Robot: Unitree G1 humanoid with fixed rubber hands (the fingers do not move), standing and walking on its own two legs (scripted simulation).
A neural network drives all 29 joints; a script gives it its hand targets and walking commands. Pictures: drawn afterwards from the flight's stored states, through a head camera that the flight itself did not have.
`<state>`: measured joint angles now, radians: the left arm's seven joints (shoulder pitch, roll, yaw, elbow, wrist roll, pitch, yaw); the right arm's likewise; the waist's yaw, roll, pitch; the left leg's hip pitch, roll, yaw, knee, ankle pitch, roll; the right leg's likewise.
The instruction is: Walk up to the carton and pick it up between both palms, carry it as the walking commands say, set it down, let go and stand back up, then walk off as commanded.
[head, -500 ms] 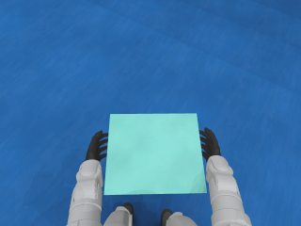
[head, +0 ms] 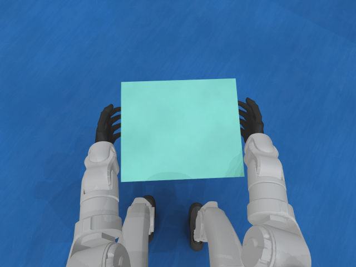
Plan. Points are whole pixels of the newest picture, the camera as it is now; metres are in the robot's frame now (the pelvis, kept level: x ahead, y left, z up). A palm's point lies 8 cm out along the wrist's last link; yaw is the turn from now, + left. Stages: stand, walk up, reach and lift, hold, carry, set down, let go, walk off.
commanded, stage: set down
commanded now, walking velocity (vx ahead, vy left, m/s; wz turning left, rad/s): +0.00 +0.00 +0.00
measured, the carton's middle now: (179, 136) +0.40 +0.00 -0.16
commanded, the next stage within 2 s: none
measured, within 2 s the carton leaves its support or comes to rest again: neither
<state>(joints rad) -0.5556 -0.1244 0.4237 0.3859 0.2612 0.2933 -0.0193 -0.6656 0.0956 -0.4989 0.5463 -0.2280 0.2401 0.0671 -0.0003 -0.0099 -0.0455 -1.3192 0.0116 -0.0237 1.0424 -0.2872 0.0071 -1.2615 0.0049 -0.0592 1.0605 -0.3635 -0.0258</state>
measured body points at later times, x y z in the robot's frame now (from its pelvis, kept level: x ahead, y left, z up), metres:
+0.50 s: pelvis +0.00 +0.01 -0.07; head +0.26 +0.03 +0.30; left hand +0.42 +0.17 -0.18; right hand +0.43 -0.16 -0.17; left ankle +0.09 +0.12 -0.64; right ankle +0.06 -0.11 -0.64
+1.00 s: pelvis -0.02 +0.00 -0.13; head +0.28 +0.00 +0.20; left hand +0.44 +0.16 -0.26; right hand +0.45 -0.18 -0.26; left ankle +0.09 +0.12 -0.64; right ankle +0.06 -0.11 -0.64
